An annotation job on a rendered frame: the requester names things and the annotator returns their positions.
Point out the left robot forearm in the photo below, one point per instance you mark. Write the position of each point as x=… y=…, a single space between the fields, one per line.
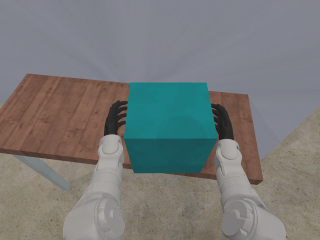
x=107 y=177

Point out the robot right upper arm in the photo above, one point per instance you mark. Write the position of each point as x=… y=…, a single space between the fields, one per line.
x=244 y=220

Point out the left robot hand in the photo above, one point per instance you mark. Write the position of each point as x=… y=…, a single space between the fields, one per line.
x=111 y=124

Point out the robot left upper arm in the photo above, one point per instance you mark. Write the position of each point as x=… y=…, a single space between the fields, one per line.
x=98 y=220

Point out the right robot forearm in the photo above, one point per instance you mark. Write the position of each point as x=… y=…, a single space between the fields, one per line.
x=232 y=181

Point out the carton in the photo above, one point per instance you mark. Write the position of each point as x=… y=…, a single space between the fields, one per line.
x=169 y=127

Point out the table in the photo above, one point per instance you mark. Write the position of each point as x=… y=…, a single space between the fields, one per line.
x=63 y=118

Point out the right robot hand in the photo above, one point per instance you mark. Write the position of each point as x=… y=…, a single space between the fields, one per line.
x=224 y=127

